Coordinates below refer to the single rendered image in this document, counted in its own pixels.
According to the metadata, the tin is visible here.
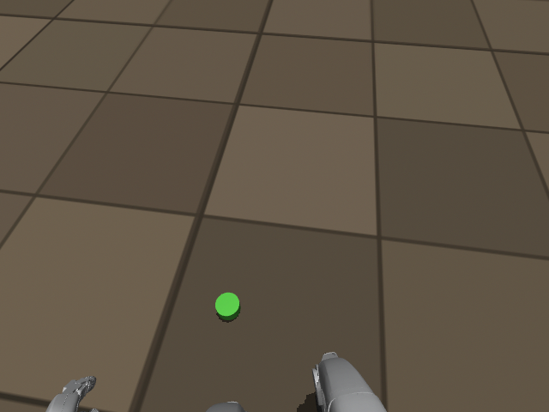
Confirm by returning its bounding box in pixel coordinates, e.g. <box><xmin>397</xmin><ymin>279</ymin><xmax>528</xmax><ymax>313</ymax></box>
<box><xmin>215</xmin><ymin>293</ymin><xmax>240</xmax><ymax>320</ymax></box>

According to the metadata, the left robot hand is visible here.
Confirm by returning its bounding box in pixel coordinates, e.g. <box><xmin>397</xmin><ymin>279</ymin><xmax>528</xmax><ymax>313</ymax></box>
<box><xmin>46</xmin><ymin>376</ymin><xmax>99</xmax><ymax>412</ymax></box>

